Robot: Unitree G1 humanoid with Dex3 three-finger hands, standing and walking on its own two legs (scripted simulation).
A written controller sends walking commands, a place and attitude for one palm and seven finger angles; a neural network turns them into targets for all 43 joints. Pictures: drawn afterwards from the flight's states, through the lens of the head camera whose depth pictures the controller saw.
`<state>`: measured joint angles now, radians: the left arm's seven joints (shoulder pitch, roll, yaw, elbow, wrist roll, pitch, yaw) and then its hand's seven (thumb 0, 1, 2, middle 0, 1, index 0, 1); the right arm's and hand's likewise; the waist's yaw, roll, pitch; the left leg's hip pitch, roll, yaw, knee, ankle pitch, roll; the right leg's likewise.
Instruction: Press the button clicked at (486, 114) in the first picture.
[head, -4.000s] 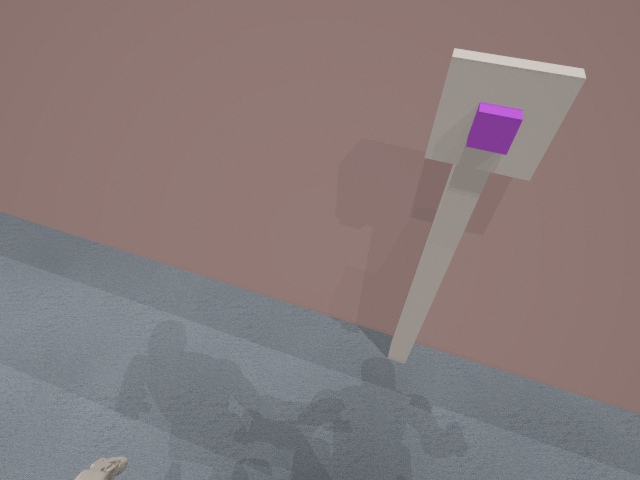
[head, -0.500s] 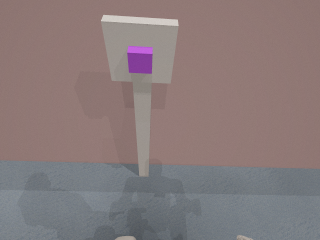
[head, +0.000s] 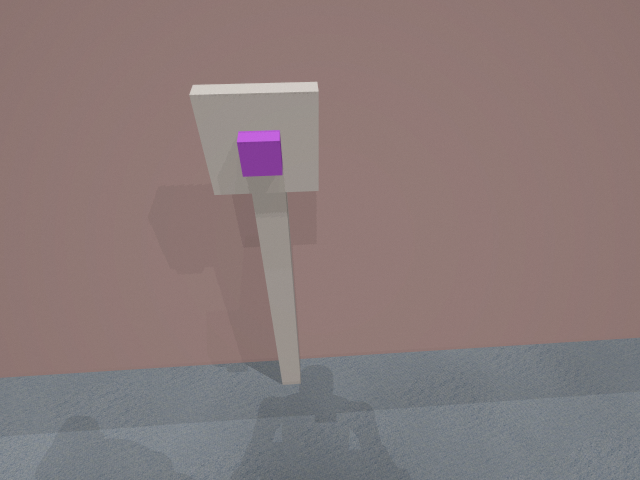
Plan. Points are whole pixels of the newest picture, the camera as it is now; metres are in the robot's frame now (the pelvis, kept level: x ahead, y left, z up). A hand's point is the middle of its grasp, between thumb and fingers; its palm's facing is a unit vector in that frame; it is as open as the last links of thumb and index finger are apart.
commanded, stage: come to a stop and stand still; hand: left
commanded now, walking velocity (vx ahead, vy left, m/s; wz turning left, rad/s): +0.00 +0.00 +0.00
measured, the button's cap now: (261, 152) +0.53 +0.12 +0.15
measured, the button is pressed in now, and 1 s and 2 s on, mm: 0 0 0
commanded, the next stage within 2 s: look again from close up in 0.34 s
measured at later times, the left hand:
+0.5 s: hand out of the picture -0.05 +0.13 -0.18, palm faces +0.03 -0.99 -0.14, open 7.4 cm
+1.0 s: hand out of the picture +0.02 +0.16 -0.18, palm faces +0.03 -0.98 -0.19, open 7.4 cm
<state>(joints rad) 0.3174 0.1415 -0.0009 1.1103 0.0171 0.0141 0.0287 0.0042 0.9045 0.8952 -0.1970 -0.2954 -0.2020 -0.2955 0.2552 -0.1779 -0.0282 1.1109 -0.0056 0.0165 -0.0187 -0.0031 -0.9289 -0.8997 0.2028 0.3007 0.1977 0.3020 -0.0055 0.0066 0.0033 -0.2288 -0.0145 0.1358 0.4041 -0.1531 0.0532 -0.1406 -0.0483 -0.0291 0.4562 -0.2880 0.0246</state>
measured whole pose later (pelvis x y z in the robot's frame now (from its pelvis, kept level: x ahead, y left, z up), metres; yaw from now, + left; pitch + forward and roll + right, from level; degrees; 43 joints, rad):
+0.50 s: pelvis -0.01 -0.02 +0.00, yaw +1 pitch -1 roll -1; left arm 0.35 0.09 -0.02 1.12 0.02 -0.01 0.05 0.00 0.90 0.90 -0.20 -0.30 -0.20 -0.30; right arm 0.36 -0.10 0.00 1.14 -0.01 0.01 -0.01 0.00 -0.91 -0.90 0.20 0.30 0.20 0.30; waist -0.02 0.02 0.02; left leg -0.32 0.04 0.08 0.50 -0.17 0.02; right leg -0.17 0.01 -0.07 0.46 -0.27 -0.01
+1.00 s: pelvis +0.01 -0.01 +0.00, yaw +1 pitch +0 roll +0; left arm 0.30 0.16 -0.01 1.06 0.02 -0.02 0.03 0.00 0.90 0.90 -0.20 -0.30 -0.20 -0.30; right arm 0.25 -0.17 0.01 1.08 -0.01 -0.02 -0.02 0.01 -0.92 -0.90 0.20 0.30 0.20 0.30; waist 0.00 -0.01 0.01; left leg -0.28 0.01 0.11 0.50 -0.21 0.04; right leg -0.16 -0.03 -0.05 0.50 -0.33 0.01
